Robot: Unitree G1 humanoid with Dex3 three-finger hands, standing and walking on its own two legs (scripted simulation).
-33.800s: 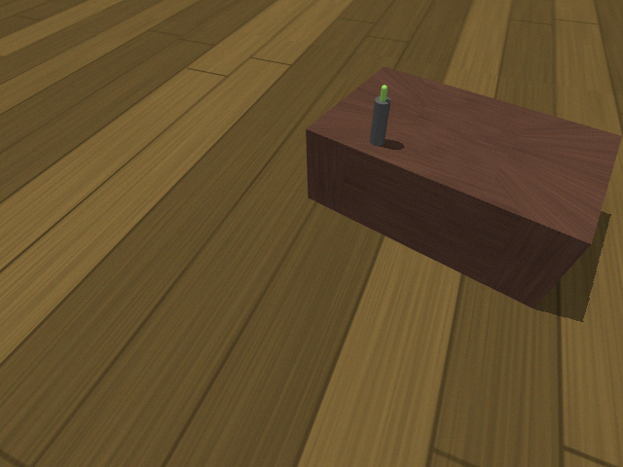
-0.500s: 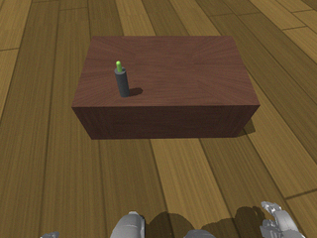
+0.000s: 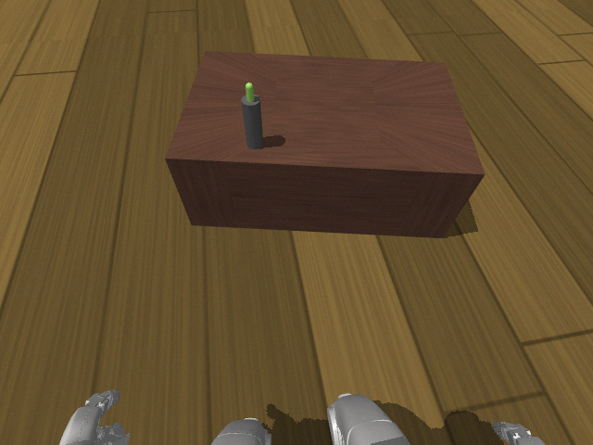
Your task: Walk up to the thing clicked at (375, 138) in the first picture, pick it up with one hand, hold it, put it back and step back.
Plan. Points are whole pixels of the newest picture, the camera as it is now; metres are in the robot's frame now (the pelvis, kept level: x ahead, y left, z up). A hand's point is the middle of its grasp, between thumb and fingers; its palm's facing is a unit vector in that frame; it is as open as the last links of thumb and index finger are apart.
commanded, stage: step back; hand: left
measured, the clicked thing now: (252, 116) +1.01 +0.15 -0.25
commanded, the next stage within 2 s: stand in 1.12 s
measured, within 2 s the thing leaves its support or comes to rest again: neither
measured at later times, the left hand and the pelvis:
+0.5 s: hand out of the picture -0.02 +0.26 -0.15, palm faces +0.01 -0.93 -0.37, open 7.4 cm; pelvis -0.07 -0.01 +0.00, yaw -1 degrees
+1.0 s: hand out of the picture +0.05 +0.26 -0.15, palm faces +0.02 -0.94 -0.34, open 7.4 cm; pelvis -0.03 +0.00 +0.01, yaw +0 degrees
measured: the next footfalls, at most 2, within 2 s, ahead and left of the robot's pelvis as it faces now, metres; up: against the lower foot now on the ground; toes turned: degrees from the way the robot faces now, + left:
right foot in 0.16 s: -0.03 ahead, -0.14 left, +0.00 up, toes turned -2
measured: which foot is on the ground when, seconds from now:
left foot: down 0.00-1.00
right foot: up 0.00-0.14, down 0.16-1.00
